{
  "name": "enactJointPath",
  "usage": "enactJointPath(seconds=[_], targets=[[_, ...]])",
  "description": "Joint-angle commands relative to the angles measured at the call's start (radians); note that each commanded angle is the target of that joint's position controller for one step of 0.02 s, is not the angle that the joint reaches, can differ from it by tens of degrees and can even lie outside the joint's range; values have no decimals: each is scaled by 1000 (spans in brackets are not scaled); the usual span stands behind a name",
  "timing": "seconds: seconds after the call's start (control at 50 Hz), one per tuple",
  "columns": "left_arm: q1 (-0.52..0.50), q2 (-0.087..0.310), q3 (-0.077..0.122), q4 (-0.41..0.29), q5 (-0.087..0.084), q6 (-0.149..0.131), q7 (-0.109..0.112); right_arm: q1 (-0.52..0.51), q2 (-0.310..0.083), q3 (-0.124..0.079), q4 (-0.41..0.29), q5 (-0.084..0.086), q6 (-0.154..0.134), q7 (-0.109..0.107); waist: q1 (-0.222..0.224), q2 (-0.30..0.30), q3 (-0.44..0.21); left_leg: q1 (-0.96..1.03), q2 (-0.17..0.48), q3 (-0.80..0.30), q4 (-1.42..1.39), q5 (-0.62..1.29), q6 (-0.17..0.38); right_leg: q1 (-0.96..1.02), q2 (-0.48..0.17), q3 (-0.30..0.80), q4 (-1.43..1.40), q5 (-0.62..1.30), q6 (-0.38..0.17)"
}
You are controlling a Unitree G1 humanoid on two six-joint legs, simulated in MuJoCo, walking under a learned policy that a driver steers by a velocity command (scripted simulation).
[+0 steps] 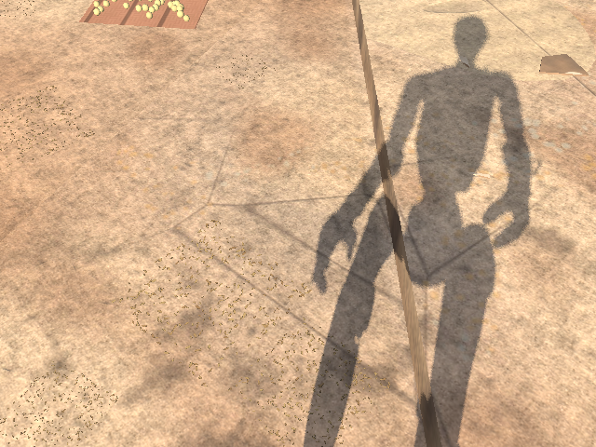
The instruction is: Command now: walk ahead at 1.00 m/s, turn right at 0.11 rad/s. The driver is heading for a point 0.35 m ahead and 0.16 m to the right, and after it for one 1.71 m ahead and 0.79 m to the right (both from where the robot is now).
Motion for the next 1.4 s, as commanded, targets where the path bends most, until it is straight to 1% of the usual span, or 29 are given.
enactJointPath(seconds=[0.02,0.12,0.18,0.2,0.22,0.24,0.28,0.32,0.34,0.38,0.4,0.42,0.48,0.56,0.58,0.6,0.62,0.68,0.78,0.94,0.96,1.0,1.04,1.06,1.08,1.12,1.24,1.32,1.4], targets=[[-38,75,3,-51,-18,-31,-4,-129,-30,20,-138,-12,-17,19,-57,-105,134,-103,84,52,-262,125,-40,-102,-219,267,-312,144,-158],[20,168,28,-40,-37,-36,-7,-237,-37,30,-154,22,-33,19,-27,-103,90,223,-1,132,-597,356,-37,-43,-219,209,-332,623,-128],[34,217,38,-31,-20,-18,3,8,-118,-11,-79,6,-47,-24,-142,-146,-122,512,-67,124,-645,170,-7,82,-207,198,109,983,-83],[5,204,37,-42,-18,-13,6,181,-155,-30,-31,0,-49,-42,-230,-139,-198,735,5,78,-633,132,-4,-66,-170,196,362,810,-72],[14,82,14,-80,-11,-11,5,331,-232,-51,-15,-31,-53,-62,-238,7,-328,919,256,-164,-627,-67,3,-235,-92,161,718,295,-68],[133,-28,-10,-125,-79,0,17,280,-271,-59,-38,-44,-48,-57,-130,271,-489,1093,529,-618,-752,89,117,-497,3,128,1069,-235,-36],[-38,82,17,-118,-38,29,30,155,-102,-32,-50,-11,-47,-47,-120,9,-218,823,408,-326,-750,458,100,-597,-91,118,1053,-112,-31],[-55,42,20,-121,-16,56,12,148,-41,-16,-14,5,-57,-46,-66,38,-98,645,331,-100,-775,744,73,-562,-130,113,984,-116,-7],[-39,46,35,-146,-76,62,21,39,-41,-33,-27,46,-65,-44,-27,140,-90,622,281,-25,-799,751,71,-549,-183,152,985,-107,23],[-95,37,36,-183,-78,89,26,-50,-22,-35,-20,57,-70,-54,14,95,-30,508,286,53,-879,676,66,-538,-200,130,896,-97,46],[-129,20,29,-212,-65,94,21,-88,-33,-41,-20,57,-67,-63,27,74,12,447,280,105,-908,694,68,-533,-201,106,817,-61,57],[-187,-27,5,-233,38,103,-3,46,-26,-23,25,34,-69,-63,3,0,29,402,269,177,-903,784,59,-489,-145,26,712,-1,41],[-131,-42,-5,-216,11,105,-47,-12,-59,-40,24,49,-75,-61,45,72,-28,350,186,352,-799,747,-6,-232,-76,-53,411,323,-4],[154,89,49,-155,28,119,-5,-107,-114,-60,-37,106,-53,-40,219,-3,-175,254,240,324,-230,825,-67,186,17,-78,289,321,-111],[136,137,67,-153,23,106,8,-105,-76,-55,-24,102,-29,-25,231,-155,-76,114,102,321,101,-28,-103,216,-30,27,105,479,-163],[17,254,85,-186,1,106,11,21,-21,-41,-49,55,-8,-29,74,-245,10,-60,-19,252,476,-436,-152,171,-221,315,228,1436,-217],[-8,307,97,-251,-22,96,-2,158,-53,-40,-89,11,10,-47,25,-170,-264,-59,-18,25,494,-347,-181,265,-397,597,116,1506,-372],[-227,149,64,-295,-13,127,10,84,-88,-43,-97,-16,53,-69,-56,-20,-100,-83,42,-10,363,-232,-180,-50,-291,622,-32,443,-337],[-184,164,75,-264,9,118,12,37,-35,-28,-127,17,90,-74,-52,-25,-120,62,31,29,43,-176,-179,-155,-169,482,30,615,-218],[-216,140,83,-295,24,156,-7,-15,-34,-23,-148,44,79,-83,1,-193,-116,199,-54,28,-364,-150,-136,-116,-124,582,7,226,-133],[-281,99,65,-344,-57,150,29,-61,-37,-44,-146,86,47,-81,-6,-210,-130,239,-65,-25,-465,-101,-168,-119,-144,639,21,182,-139],[-281,94,54,-341,-51,154,48,8,-52,-58,-111,85,24,-73,-44,-228,-133,386,-42,-3,-713,42,-159,-134,-124,627,86,165,-100],[-112,17,35,-314,-18,152,49,-3,-129,-72,-129,37,32,-76,25,117,-122,568,285,-307,-824,311,-21,-385,101,341,501,-363,19],[-118,121,70,-346,-31,135,52,-26,-156,-79,-148,-13,29,-62,21,267,-70,382,416,-532,-901,366,145,-471,138,284,782,-450,80],[-110,179,86,-330,-30,135,54,-106,-118,-71,-174,-5,26,-60,45,175,-23,313,379,-473,-900,272,165,-466,82,286,982,-377,107],[-131,142,77,-292,-29,160,66,-155,-52,-50,-180,32,27,-62,40,26,21,270,214,-239,-863,99,84,-460,76,266,1084,-223,128],[-274,52,31,-352,-35,143,63,-23,-14,-26,-144,33,33,-88,-49,92,-36,494,149,-136,-849,71,112,-467,11,244,749,-114,176],[-285,21,11,-341,-30,135,47,4,-72,-49,-123,45,43,-77,-75,166,-58,477,166,-153,-854,97,131,-236,-59,109,339,-267,161],[-196,42,13,-276,-13,128,35,72,-61,-47,-87,75,43,-71,-45,72,-45,390,164,-163,-816,216,73,-15,-72,128,-32,96,69]])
